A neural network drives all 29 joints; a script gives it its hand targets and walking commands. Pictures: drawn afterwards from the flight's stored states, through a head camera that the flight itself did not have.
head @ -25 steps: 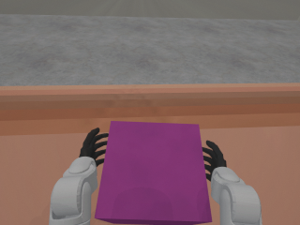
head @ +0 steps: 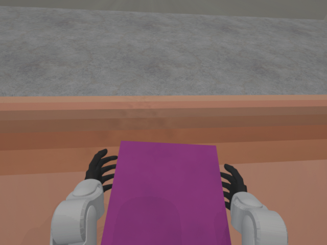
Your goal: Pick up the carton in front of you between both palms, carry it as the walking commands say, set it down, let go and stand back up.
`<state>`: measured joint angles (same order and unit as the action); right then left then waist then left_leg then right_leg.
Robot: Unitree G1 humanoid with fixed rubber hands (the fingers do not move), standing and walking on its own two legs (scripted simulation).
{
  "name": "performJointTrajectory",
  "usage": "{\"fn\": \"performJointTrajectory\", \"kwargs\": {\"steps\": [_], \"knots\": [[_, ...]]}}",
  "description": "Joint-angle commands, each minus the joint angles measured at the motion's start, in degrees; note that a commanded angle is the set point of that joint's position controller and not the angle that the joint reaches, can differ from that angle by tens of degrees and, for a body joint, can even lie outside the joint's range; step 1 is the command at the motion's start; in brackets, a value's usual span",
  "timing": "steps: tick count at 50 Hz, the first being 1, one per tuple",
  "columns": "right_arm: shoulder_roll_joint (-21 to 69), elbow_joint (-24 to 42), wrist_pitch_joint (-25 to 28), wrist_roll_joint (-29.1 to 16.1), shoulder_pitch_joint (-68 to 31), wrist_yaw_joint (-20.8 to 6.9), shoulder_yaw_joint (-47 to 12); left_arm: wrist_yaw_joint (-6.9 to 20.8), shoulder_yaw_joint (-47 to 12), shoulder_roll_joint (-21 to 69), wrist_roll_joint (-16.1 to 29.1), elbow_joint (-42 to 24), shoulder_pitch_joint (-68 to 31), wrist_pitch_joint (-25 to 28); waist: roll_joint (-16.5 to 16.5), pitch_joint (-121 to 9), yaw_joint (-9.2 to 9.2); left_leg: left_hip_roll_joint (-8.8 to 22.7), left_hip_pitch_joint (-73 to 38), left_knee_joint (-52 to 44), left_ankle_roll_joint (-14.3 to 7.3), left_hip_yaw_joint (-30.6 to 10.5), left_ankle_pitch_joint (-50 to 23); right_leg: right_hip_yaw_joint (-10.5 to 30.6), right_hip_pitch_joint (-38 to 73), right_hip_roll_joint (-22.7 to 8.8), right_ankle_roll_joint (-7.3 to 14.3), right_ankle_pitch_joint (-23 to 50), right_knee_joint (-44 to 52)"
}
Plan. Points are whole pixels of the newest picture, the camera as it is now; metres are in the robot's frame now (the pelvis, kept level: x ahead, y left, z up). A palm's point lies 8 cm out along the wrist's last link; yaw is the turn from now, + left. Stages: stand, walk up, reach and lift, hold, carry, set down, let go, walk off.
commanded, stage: carry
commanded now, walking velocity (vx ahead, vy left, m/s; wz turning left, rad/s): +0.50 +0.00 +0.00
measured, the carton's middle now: (164, 206) +0.24 +0.00 +0.00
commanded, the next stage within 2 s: none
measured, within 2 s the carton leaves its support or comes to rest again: neither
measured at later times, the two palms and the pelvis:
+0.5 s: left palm (114, 90) +0.59 +0.16 +0.08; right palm (202, 93) +0.61 -0.14 +0.07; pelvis +0.34 -0.03 -0.01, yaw +4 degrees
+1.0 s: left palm (116, 38) +0.99 +0.21 +0.08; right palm (179, 43) +0.99 -0.09 +0.08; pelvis +0.63 +0.05 -0.01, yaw +3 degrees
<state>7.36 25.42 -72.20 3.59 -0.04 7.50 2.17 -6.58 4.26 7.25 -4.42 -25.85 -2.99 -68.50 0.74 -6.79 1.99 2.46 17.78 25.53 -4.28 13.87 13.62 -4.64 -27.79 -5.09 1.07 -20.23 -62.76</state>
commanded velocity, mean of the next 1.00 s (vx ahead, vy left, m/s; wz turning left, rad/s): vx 0.50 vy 0.00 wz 0.00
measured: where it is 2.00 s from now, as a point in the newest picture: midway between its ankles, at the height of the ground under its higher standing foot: (154, 143)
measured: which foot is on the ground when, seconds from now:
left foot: down 0.00-0.34, up 0.36-0.74, down 0.76-1.00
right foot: up 0.00-0.30, down 0.32-0.76, up 0.78-1.00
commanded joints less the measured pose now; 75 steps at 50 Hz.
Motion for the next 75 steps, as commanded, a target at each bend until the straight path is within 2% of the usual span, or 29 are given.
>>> {"fn": "performJointTrajectory", "kwargs": {"steps": [1, 11, 15, 16, 17, 18, 22, 27, 29, 33, 36, 37, 38, 40, 41, 44, 54, 58, 60, 61, 64, 66, 67, 68, 69, 70, 71, 73, 75], "knots": [[50.1, 14.5, 5.0, -21.9, -35.1, -11.3, -41.0, 10.7, -40.1, 53.1, 18.1, -1.5, -18.6, 0.3, -5.2, -10.9, -1.11, 15.6, -18.8, -15.5, -2.8, -19.1, -4.8, 1.2, -11.4, -2.1, 0.2, 7.1, 4.4], [42.4, 13.8, 3.3, -19.5, -26.2, -11.0, -37.7, 9.2, -40.5, 48.0, 17.8, -4.3, -14.4, -1.1, -9.8, -2.2, -0.89, 10.3, -25.0, -12.5, -1.5, -5.1, -32.6, -9.1, -9.0, 2.8, 1.3, 18.2, 29.5], [41.1, 12.8, 2.1, -18.8, -25.8, -9.9, -37.1, 9.1, -40.8, 45.8, 19.5, -5.7, -16.2, -2.0, -9.7, -10.3, -3.18, 6.1, -18.3, 10.6, 2.2, 1.5, -44.0, -14.4, 19.2, 8.8, 2.7, 16.4, 35.3], [40.1, 14.0, 2.0, -18.8, -27.6, -9.8, -37.8, 9.2, -40.4, 45.3, 19.6, -5.9, -16.1, -2.1, -3.6, -15.0, -5.92, 4.2, -7.8, 24.6, 3.7, -0.4, -30.7, -3.7, 32.6, 1.4, 4.6, 12.3, 35.3], [41.4, 13.8, 1.8, -18.9, -27.4, -9.6, -37.9, 9.4, -39.9, 43.3, 20.2, -5.4, -15.9, -2.2, 12.3, -17.7, -5.8, -2.5, 6.2, 42.1, 4.7, -2.9, -2.6, 23.6, 40.0, -14.1, 10.4, 8.4, 39.4], [41.3, 11.6, 1.5, -18.5, -28.5, -9.4, -38.2, 9.4, -39.6, 42.9, 20.1, -3.0, -16.5, -2.3, 14.7, -16.0, -7.85, -5.9, 17.8, 53.7, 4.1, -10.0, 14.1, 35.7, 42.8, -17.7, 16.3, 9.5, 47.2], [45.0, 11.5, 3.4, -17.9, -34.2, -8.7, -37.1, 10.2, -41.9, 48.7, 23.4, -3.7, -26.0, -0.9, -0.1, -12.8, -3.89, 2.9, 20.7, 53.6, 1.2, -15.4, 6.1, 18.1, 27.8, -12.9, 10.9, 14.4, 45.4], [42.6, 3.7, 5.6, -14.6, -38.7, -6.8, -34.0, 9.7, -39.5, 45.2, 22.6, 2.6, -32.4, 1.2, 6.1, -9.9, -3.87, 3.5, 19.5, 35.2, 1.9, -11.2, 3.1, 8.0, 21.3, -11.9, 10.7, 9.7, 48.0], [40.3, 0.7, 6.2, -14.2, -44.0, -5.8, -33.0, 8.5, -37.7, 41.9, 20.8, 4.7, -36.6, 1.8, 4.2, -9.4, -4.3, 3.1, 18.8, 27.4, 2.1, -9.5, 1.4, 4.1, 21.4, -10.8, 10.9, 10.5, 46.1], [34.7, -5.0, 6.7, -14.4, -52.4, -3.3, -29.8, 5.3, -32.1, 36.1, 17.2, 11.8, -42.1, 2.7, 7.5, -7.7, -5.45, -0.4, 15.3, 15.5, 1.3, -4.1, -3.4, -0.1, 23.5, -8.5, 9.0, 20.9, 41.4], [31.6, -10.8, 6.4, -14.5, -57.4, -1.8, -26.4, 3.0, -27.1, 33.4, 14.6, 19.5, -46.1, 2.4, 7.8, -5.9, -4.54, -2.7, 12.0, 8.4, 0.2, -2.0, -3.7, -0.5, 25.1, -8.2, 7.2, 30.0, 36.3], [31.8, -14.4, 6.4, -13.6, -57.2, -1.3, -23.8, 2.3, -25.7, 33.6, 13.5, 21.4, -48.6, 2.2, 6.3, -8.7, -1.9, -4.5, 2.4, 5.6, -0.7, -1.6, -3.9, -3.1, 23.0, -6.5, 5.5, 33.9, 28.9], [31.8, -15.4, 6.7, -13.9, -59.1, -1.0, -23.1, 1.9, -25.0, 33.2, 13.7, 22.9, -51.3, 2.3, 1.9, -13.2, 0.96, -2.0, -8.0, 6.7, -2.7, -5.1, -3.1, -5.5, 18.0, -5.0, 3.1, 33.5, 18.0], [32.3, -21.6, 6.8, -11.7, -58.8, -1.0, -19.0, 1.7, -24.0, 35.9, 13.4, 26.2, -54.3, 2.3, -20.0, -16.6, 1.83, 16.2, -26.8, -6.2, -10.3, -46.8, 0.9, -1.5, -8.2, 8.7, 0.5, -7.5, -7.0], [34.4, -20.5, 7.0, -13.1, -61.3, -1.4, -19.5, 1.7, -24.5, 38.9, 15.3, 23.2, -59.3, 2.9, -18.7, -18.0, 2.17, 16.6, -29.2, -4.0, -12.8, -46.5, -4.7, 3.6, -12.9, 7.3, 2.8, -11.1, -12.5], [45.5, -16.5, 8.2, -18.3, -73.6, -3.8, -23.2, 2.4, -23.7, 47.5, 16.7, 24.5, -64.6, 3.8, -3.2, -16.1, 0.27, 14.6, -19.3, -1.3, -9.6, -33.0, -13.8, 6.3, -11.5, 1.8, 3.4, -4.4, -7.7], [48.5, -11.1, 8.8, -18.6, -65.3, -5.3, -28.6, 4.2, -29.9, 48.6, 16.2, 15.3, -55.8, 4.8, -8.2, -22.1, 1.93, 11.3, -31.2, 7.7, -8.7, -20.0, -43.4, 2.5, -16.2, 3.3, 2.2, 7.7, 7.0], [43.8, -10.3, 7.6, -17.3, -60.4, -5.3, -29.3, 4.9, -30.6, 45.6, 16.4, 14.9, -52.3, 3.4, -7.1, -17.3, 2.86, 11.5, -33.6, 11.4, -8.9, -21.0, -43.1, 2.0, -24.6, 2.9, 2.3, 8.1, 4.0], [43.3, -8.6, 7.2, -17.9, -60.7, -5.4, -31.0, 5.7, -30.1, 45.2, 16.4, 14.7, -50.5, 3.1, -1.5, -12.5, 7.9, 7.9, -46.8, 18.0, -6.3, -24.0, -33.6, 1.4, -39.9, 2.9, 1.4, 18.4, 17.7], [43.0, -8.6, 7.2, -18.1, -60.5, -5.3, -30.9, 5.7, -30.3, 44.2, 16.7, 13.3, -51.3, 3.0, -3.8, -11.8, 7.91, 6.5, -43.4, 19.4, -5.4, -22.6, -32.3, 1.0, -35.3, 2.8, 1.6, 23.9, 23.7], [43.2, -11.8, 6.9, -19.2, -59.5, -5.4, -30.8, 4.9, -28.2, 39.9, 14.0, 14.9, -47.5, 2.0, -6.2, -8.9, 3.13, 3.4, -10.3, 16.9, -3.8, -16.7, -12.8, -2.1, 3.4, 5.2, 3.3, 45.0, 35.5], [44.3, -13.2, 7.0, -21.2, -61.2, -5.6, -32.1, 4.3, -26.6, 38.1, 12.5, 15.4, -45.9, 2.4, -8.3, -13.7, -5.98, 2.4, -1.9, 30.5, -2.5, -11.5, -29.7, -6.2, 23.7, 7.1, 3.9, 43.1, 33.0], [43.7, -14.3, 6.8, -20.8, -62.8, -5.5, -31.9, 4.4, -26.0, 37.6, 12.9, 17.0, -46.2, 2.5, -4.2, -18.6, -13.31, 1.3, -0.6, 45.4, 0.0, -7.3, -36.4, -9.2, 36.4, 6.6, 3.2, 42.1, 35.3], [44.1, -15.8, 6.7, -19.8, -62.9, -5.3, -30.3, 4.4, -25.4, 36.7, 12.9, 15.9, -49.7, 3.0, 7.3, -16.9, -15.88, -3.6, 5.6, 64.7, 1.6, -7.9, -11.0, -5.2, 38.0, 3.1, 5.1, 37.0, 35.8], [41.2, -19.4, 6.3, -16.8, -61.1, -4.3, -26.9, 3.8, -23.1, 34.4, 12.4, 21.2, -48.5, 3.0, 15.6, -13.3, -13.06, -10.0, 21.2, 76.3, 3.2, -9.1, 28.0, 6.7, 43.9, -4.0, 6.9, 57.7, 27.1], [39.0, -22.0, 6.2, -14.6, -58.6, -3.0, -25.4, 3.0, -22.3, 32.8, 12.2, 23.4, -48.0, 3.1, 12.4, -13.6, -5.96, -7.2, 24.6, 74.6, 3.2, -15.1, 26.0, 17.5, 40.0, -10.1, 7.4, 66.1, 24.0], [38.3, -20.1, 6.4, -12.9, -57.5, -2.0, -24.0, 3.0, -24.5, 36.2, 14.9, 19.9, -51.4, 3.3, 9.6, -15.1, -4.28, -5.5, 25.3, 71.9, 2.3, -15.7, 21.1, 24.4, 37.2, -14.8, 11.6, 50.4, 27.0], [38.1, -21.5, 6.8, -9.7, -55.3, -0.8, -20.8, 4.4, -29.5, 44.3, 21.2, 16.8, -60.8, 4.6, 5.2, -16.5, -4.43, -1.9, 27.6, 69.0, 2.4, -17.7, 20.6, 37.0, 31.8, -15.5, 17.4, 15.5, 35.9], [43.2, -18.0, 9.5, -11.0, -61.2, -1.2, -20.5, 6.4, -30.7, 48.5, 23.4, 17.0, -65.8, 6.1, 0.1, -15.2, -4.64, -1.7, 24.1, 62.8, 2.5, -19.2, 18.3, 32.9, 26.3, -13.1, 14.9, 18.8, 33.8]]}}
